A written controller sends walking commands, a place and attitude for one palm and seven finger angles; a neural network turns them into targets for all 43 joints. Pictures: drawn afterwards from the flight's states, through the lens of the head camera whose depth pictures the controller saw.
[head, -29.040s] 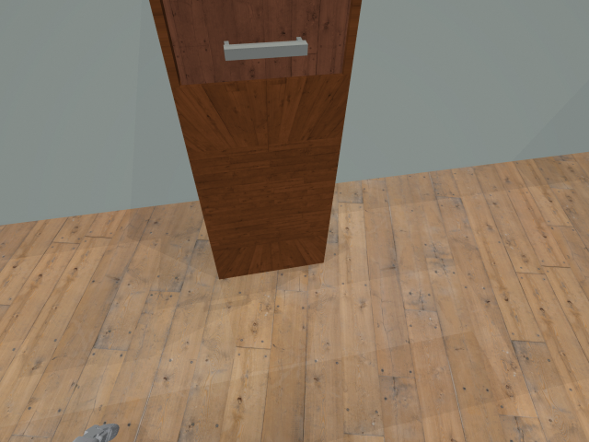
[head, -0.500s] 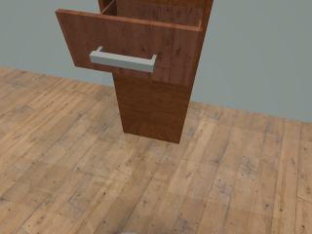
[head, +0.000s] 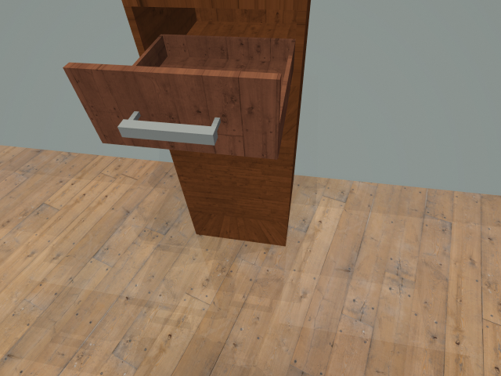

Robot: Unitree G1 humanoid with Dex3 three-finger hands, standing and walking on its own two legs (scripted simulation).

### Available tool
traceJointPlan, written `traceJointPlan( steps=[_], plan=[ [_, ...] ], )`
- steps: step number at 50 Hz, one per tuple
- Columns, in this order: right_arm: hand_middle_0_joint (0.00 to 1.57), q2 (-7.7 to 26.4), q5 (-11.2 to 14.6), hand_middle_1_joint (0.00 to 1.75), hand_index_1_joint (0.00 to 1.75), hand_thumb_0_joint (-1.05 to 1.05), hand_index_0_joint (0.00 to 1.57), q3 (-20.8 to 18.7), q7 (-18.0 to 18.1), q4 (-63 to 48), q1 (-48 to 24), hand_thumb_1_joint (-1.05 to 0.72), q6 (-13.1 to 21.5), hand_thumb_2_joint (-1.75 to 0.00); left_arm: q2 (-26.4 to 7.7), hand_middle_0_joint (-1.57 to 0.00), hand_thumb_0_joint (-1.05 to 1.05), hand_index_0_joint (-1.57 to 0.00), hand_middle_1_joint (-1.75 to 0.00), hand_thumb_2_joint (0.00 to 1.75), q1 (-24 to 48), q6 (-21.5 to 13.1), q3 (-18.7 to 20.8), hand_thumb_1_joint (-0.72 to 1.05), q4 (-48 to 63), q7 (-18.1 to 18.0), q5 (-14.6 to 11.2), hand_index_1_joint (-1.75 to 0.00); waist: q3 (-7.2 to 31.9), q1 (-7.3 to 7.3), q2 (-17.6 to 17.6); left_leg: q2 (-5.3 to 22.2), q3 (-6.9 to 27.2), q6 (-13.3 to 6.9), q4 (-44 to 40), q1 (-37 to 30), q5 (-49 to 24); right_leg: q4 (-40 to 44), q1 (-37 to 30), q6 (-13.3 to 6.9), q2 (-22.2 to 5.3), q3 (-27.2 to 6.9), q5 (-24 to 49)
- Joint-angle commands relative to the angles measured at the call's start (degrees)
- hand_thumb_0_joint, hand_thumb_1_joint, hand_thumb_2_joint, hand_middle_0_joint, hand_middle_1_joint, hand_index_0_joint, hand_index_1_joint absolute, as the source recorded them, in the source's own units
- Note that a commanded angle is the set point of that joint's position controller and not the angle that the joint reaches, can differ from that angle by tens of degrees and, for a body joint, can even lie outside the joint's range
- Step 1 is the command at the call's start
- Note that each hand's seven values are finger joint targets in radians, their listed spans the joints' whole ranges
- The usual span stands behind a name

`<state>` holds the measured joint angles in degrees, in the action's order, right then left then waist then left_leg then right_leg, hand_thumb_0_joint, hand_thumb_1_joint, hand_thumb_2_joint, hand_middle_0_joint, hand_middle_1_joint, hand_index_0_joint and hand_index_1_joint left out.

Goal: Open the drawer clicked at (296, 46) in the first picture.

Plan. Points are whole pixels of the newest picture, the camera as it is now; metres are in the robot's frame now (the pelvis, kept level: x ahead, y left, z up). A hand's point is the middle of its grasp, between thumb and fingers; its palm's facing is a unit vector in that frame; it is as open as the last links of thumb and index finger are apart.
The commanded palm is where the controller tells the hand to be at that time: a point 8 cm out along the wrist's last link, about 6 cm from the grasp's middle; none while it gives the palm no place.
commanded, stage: let the arm hang, fingers relaxed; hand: left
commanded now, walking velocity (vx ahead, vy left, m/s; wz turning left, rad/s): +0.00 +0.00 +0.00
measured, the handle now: (171, 125) +0.51 +0.17 +0.14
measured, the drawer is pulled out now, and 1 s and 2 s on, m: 0.30 0.30 0.30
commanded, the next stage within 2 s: look to check the result in 0.18 s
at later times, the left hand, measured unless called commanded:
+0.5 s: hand out of the picture +0.02 +0.16 -0.17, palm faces +0.04 -0.97 -0.22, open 7.3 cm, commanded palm none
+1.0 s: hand out of the picture +0.03 +0.17 -0.17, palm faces +0.04 -0.97 -0.22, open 7.3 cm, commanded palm none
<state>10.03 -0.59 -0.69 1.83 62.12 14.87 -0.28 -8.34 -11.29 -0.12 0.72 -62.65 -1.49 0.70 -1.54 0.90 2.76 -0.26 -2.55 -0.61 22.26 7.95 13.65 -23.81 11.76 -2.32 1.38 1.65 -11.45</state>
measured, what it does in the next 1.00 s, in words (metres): stands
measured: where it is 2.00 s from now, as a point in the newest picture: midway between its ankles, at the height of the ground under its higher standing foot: outside the picture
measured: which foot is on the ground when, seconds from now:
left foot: down 0.00-1.00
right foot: down 0.00-1.00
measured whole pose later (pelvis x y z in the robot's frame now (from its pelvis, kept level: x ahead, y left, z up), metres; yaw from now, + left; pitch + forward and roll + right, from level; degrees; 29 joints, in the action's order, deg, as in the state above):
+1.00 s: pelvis +0.01 -0.01 +0.00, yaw +0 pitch +0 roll +0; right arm 8.0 -0.6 -0.7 2.6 63.8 15.7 -0.6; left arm -8.5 -12.4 0.0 1.7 -64.7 -1.8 0.6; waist -3.2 0.7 1.5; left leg 1.3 -1.7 0.8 22.2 7.0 14.7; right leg -22.3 10.1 -3.6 2.9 2.5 -12.0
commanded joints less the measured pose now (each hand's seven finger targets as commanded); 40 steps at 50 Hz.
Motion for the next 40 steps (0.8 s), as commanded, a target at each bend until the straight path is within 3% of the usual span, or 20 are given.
traceJointPlan(
  steps=[1, 5, 8, 18, 22, 34, 40],
  plan=[
    [0.2, 4.23, -0.37, 0.3, 0.3, 0.0, 0.2, -0.83, 0.12, -0.18, 5.19, -0.9, 0.54, -0.9, -8.48, -0.2, 0.0, -0.2, -0.3, 0.9, -2.95, -0.77, 1.57, 0.9, 1.11, -0.75, -0.35, -0.3, -1.25, 0.16, -2.81, 5.74, 4.71, -1.03, -3.38, 2.54, -5.38, 5.28, -1.81, -0.75, -7.3, -7.87, 7.88],
    [0.2, 4.05, -0.38, 0.3, 0.3, 0.0, 0.2, -0.78, 0.24, 0.15, 5.01, -0.9, 0.5, -0.9, -8.42, -0.2, 0.0, -0.2, -0.3, 0.9, -2.58, -0.84, 1.79, 0.9, 1.02, -0.78, -0.42, -0.3, -0.07, 0.01, -1.41, 5.81, 4.21, -0.69, -3.01, 2.46, -6.34, 5.0, -3.62, -0.76, -7.55, -7.54, 11.01],
    [0.2, 3.77, -0.3, 0.3, 0.3, 0.0, 0.2, -0.92, 0.41, 0.02, 5.2, -0.9, 0.32, -0.9, -8.26, -0.2, 0.0, -0.2, -0.3, 0.9, -2.49, -0.87, 1.97, 0.9, 0.92, -0.89, -0.41, -0.3, -0.34, 0.02, -2.41, 5.68, 4.02, -0.63, -2.57, 2.06, -6.47, 5.51, -3.72, -0.53, -7.44, -7.52, 12.29],
    [0.2, 3.3, -0.42, 0.3, 0.3, 0.0, 0.2, -0.84, 0.48, 0.85, 7.25, -0.9, -0.31, -0.9, -7.78, -0.2, 0.0, -0.2, -0.3, 0.9, -2.49, -0.56, 2.05, 0.9, 0.27, -0.95, -0.46, -0.3, -2.0, 0.31, -3.02, 5.59, 3.5, -0.5, -2.62, 2.22, -2.59, 8.57, -2.25, -0.59, -6.98, -8.15, 2.34],
    [0.2, 3.41, -0.41, 0.3, 0.3, 0.0, 0.2, -0.83, 0.67, 1.03, 7.71, -0.9, 0.0, -0.9, -7.27, -0.2, 0.0, -0.2, -0.3, 0.9, -3.16, -0.72, 1.98, 0.9, -0.16, -0.94, -0.57, -0.3, -0.41, 0.37, -2.67, 5.96, 3.76, -0.52, -2.74, 1.31, -5.05, 7.17, -3.35, -0.91, -7.03, -7.72, 6.92],
    [0.2, 2.56, -0.35, 0.3, 0.3, 0.0, 0.2, -0.83, 0.93, 1.33, 7.57, -0.9, -0.11, -0.9, -6.39, -0.2, 0.0, -0.2, -0.3, 0.9, -4.49, -0.56, 1.78, 0.9, -0.8, -1.02, -0.47, -0.3, -2.31, 0.18, -1.95, 6.14, 3.8, -0.54, -2.68, 1.96, -4.76, 6.72, -2.36, -0.73, -6.8, -7.12, 7.11],
    [0.2, 2.77, -0.31, 0.3, 0.3, 0.0, 0.2, -0.91, 1.0, 1.11, 7.1, -0.9, 0.07, -0.9, -6.46, -0.2, 0.0, -0.2, -0.3, 0.9, -4.29, -0.64, 1.78, 0.9, -0.57, -0.99, -0.47, -0.3, -1.33, 0.18, -1.94, 6.43, 4.04, -0.59, -2.62, 1.35, -6.84, 5.46, -3.1, -0.79, -6.87, -6.66, 10.84]
  ],
)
